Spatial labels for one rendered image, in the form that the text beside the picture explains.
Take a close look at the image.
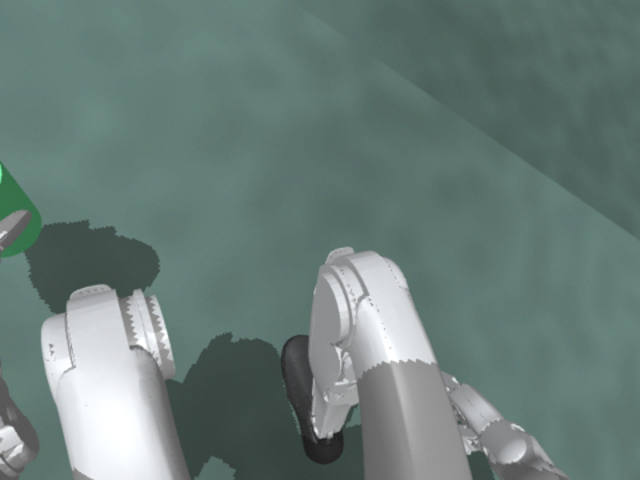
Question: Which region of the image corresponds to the right robot arm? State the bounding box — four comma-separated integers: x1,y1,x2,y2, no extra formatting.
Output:
479,420,571,480

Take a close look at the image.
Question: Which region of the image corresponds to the left robot arm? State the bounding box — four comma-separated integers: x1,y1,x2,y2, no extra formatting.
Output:
0,359,39,480

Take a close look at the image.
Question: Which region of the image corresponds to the left robot hand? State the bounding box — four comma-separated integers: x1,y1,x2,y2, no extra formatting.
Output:
0,210,32,263

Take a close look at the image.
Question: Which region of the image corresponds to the right robot foot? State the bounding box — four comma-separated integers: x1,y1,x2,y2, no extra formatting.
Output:
281,335,344,464

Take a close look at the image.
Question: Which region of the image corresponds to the right robot hand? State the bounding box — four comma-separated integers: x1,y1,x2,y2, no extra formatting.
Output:
441,371,505,455

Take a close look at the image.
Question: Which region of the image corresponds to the can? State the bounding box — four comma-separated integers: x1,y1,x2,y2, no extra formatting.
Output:
0,161,42,258

